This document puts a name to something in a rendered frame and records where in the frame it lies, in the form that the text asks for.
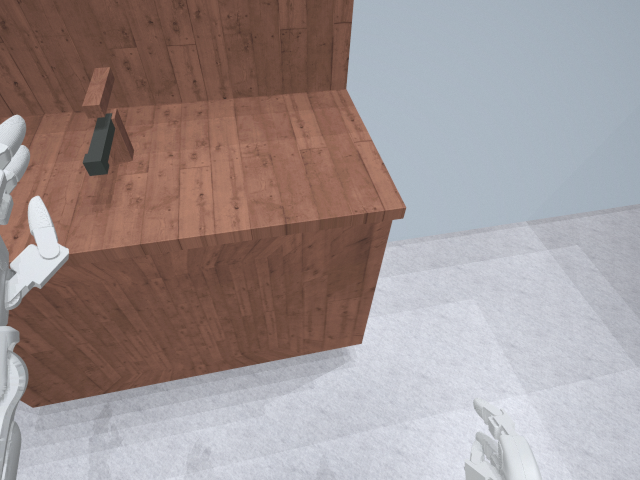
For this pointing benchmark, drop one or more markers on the robot left forearm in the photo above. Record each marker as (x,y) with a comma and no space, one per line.
(13,383)

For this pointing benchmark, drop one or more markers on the left robot hand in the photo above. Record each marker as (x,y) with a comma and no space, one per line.
(35,265)

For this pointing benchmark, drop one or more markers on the right robot hand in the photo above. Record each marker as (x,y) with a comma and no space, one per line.
(510,459)

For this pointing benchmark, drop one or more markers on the counter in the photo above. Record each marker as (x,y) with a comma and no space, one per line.
(246,210)

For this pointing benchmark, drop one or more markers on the tap lever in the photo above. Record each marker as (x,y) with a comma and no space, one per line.
(96,161)

